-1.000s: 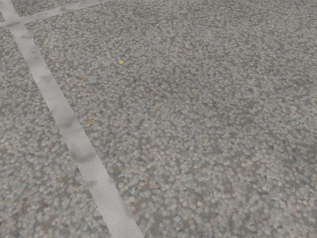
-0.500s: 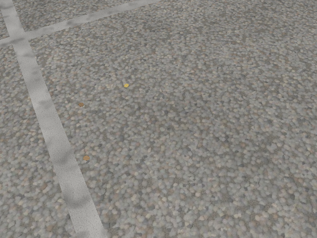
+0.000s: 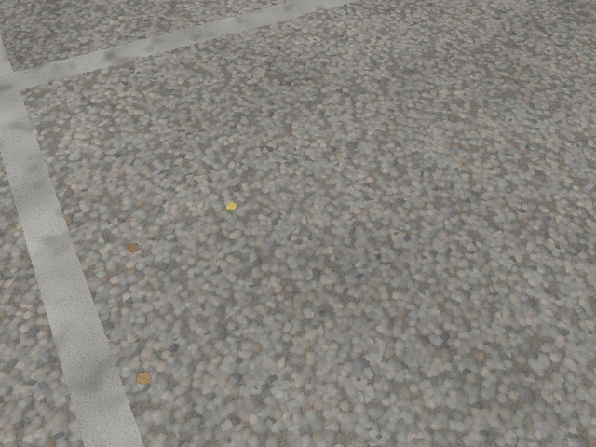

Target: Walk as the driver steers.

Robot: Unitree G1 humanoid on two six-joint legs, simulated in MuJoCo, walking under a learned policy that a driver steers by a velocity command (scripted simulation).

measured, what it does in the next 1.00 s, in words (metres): walks ahead: right foot, then left foot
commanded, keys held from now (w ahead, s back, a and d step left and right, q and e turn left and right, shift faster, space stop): w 0.90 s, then w+e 0.10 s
